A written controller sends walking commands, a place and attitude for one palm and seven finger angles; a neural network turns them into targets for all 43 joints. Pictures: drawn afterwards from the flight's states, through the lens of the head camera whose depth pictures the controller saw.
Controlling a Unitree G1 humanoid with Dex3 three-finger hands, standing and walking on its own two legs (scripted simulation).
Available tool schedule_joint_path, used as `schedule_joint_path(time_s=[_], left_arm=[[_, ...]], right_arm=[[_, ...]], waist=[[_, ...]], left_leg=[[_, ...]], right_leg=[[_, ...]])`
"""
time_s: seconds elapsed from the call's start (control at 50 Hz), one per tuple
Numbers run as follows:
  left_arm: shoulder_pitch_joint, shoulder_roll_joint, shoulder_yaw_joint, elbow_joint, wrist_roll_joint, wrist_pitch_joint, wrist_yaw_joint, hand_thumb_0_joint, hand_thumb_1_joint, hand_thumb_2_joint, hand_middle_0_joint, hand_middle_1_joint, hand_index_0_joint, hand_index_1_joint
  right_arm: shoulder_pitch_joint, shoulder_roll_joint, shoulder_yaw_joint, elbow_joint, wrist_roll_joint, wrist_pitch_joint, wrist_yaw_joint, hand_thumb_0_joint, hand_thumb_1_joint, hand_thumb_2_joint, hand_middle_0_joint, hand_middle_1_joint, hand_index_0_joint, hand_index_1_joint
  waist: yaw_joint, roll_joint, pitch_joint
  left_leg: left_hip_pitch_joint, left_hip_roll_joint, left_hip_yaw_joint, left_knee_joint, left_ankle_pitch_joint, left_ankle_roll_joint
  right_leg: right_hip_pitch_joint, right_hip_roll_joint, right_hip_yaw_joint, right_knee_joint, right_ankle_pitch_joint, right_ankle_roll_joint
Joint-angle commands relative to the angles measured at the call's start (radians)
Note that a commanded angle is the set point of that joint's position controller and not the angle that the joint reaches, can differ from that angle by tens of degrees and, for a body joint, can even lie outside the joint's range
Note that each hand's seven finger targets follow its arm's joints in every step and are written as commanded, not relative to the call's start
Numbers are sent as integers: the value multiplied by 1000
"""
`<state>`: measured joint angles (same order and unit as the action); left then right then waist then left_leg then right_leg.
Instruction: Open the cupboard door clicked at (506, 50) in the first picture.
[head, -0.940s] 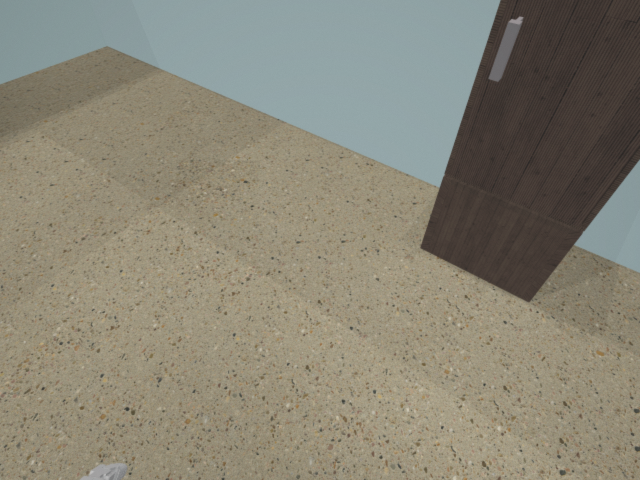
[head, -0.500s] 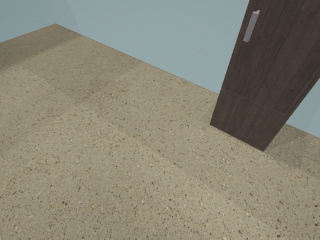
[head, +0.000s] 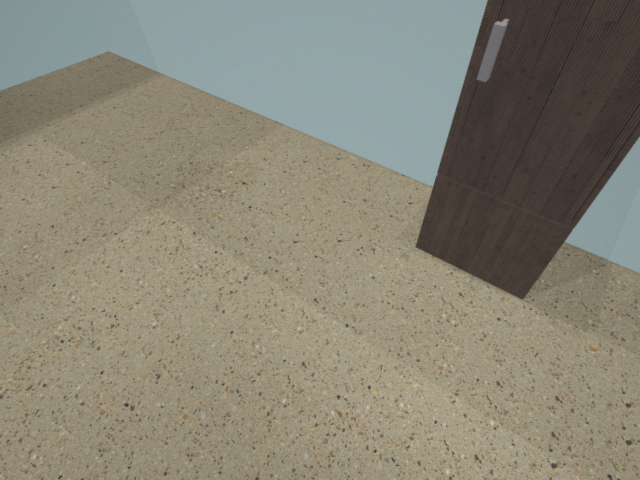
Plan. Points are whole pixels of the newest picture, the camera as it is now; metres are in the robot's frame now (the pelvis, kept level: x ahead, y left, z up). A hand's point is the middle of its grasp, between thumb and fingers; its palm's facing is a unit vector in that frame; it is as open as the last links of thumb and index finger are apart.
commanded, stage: stand and wait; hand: left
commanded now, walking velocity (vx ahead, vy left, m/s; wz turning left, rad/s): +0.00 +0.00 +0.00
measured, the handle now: (494, 50) +1.09 -0.38 +0.08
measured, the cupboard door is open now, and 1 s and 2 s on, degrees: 0 0 0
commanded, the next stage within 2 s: look at it before walking up in 0.08 s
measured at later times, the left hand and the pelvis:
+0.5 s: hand out of the picture +0.08 +0.25 -0.16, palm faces -0.03 -0.94 -0.34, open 7.4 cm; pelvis +0.01 +0.00 +0.00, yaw +0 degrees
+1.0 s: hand out of the picture +0.08 +0.22 -0.17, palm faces -0.05 -0.96 -0.28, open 7.4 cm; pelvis +0.03 +0.00 -0.01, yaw -3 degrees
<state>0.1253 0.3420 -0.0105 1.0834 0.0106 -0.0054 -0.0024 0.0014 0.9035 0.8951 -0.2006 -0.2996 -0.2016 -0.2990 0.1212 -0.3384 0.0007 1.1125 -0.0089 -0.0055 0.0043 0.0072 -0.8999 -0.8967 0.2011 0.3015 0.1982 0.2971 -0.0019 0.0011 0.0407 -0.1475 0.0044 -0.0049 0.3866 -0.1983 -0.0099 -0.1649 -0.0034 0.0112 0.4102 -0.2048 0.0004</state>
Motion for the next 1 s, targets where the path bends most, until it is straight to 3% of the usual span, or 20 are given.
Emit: schedule_joint_path(time_s=[0.0,0.4,0.78,0.82,0.88,0.94,0.98], left_arm=[[-48,208,46,-66,0,-21,13,0,900,900,-200,-300,-200,-300],[-41,206,45,-58,0,-22,12,0,900,900,-200,-300,-200,-300],[-41,210,46,-55,0,-24,14,0,900,900,-200,-300,-200,-300],[30,88,21,-26,0,-3,17,0,900,900,-200,-300,-200,-300],[64,93,34,-39,10,17,1,0,900,900,-200,-300,-200,-300],[105,87,50,-67,13,16,-13,0,900,900,-200,-300,-200,-300],[142,65,58,-80,14,4,-16,0,900,900,-200,-300,-200,-300]], right_arm=[[-52,-206,-37,-65,-1,-25,-13,0,-900,-900,200,300,200,300],[-55,-209,-36,-61,0,-27,-15,0,-900,-900,200,300,200,300],[-67,-211,-35,-63,2,-28,-17,0,-900,-900,200,300,200,300],[-4,-84,-6,-34,-6,-10,-12,0,-900,-900,200,300,200,300],[35,-89,-17,-42,-16,4,-7,0,-900,-900,200,300,200,300],[67,-103,-33,-64,-16,-3,-7,0,-900,-900,200,300,200,300],[92,-96,-40,-78,-14,-14,-10,0,-900,-900,200,300,200,300]], waist=[[1,-19,-55],[2,5,-79],[4,-12,-86],[4,-18,-96],[5,-24,31],[7,1,80],[8,-4,78]], left_leg=[[-1,105,-95,-67,58,37],[21,114,-94,-74,104,35],[52,118,-87,-77,170,34],[58,110,-52,-54,35,13],[-47,99,-41,-49,-297,19],[-83,126,-65,-27,-398,45],[-80,143,-73,13,-363,63]], right_leg=[[-10,-119,113,-101,21,-34],[14,-117,101,-90,89,-32],[39,-121,93,-91,178,-31],[25,-111,98,-88,22,-18],[-91,-80,152,-97,-317,-40],[-158,-50,167,-38,-379,-63],[-170,-37,175,16,-328,-76]])
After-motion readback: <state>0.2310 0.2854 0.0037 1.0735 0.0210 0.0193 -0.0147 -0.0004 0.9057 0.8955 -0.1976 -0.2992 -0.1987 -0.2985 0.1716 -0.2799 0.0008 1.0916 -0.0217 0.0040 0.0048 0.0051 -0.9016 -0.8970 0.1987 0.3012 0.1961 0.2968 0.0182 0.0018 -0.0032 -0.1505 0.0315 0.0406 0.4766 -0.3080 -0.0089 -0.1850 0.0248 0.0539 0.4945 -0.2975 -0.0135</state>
